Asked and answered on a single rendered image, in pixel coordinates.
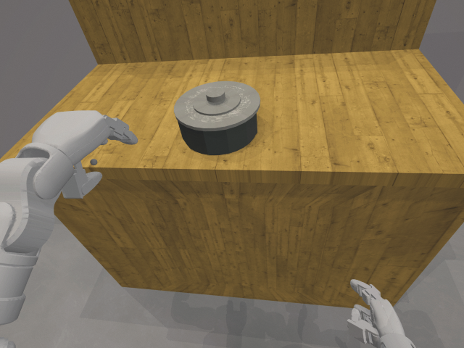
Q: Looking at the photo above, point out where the left robot hand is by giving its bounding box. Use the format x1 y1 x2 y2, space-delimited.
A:
32 110 138 199

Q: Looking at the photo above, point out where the knob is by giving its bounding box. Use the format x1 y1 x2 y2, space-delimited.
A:
206 88 225 103

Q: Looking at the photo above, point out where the lid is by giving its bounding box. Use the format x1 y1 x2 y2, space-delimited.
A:
174 81 260 131

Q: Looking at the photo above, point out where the right robot hand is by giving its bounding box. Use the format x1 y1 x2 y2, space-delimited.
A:
347 279 405 348

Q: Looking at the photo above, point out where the pot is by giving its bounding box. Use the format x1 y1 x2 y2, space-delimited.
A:
178 113 257 155

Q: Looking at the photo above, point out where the robot left forearm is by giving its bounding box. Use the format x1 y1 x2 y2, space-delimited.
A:
0 142 74 325

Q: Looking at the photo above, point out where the robot right forearm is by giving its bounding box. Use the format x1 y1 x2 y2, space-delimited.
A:
378 333 416 348

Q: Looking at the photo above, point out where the table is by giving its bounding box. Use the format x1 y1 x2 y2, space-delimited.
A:
0 0 464 309

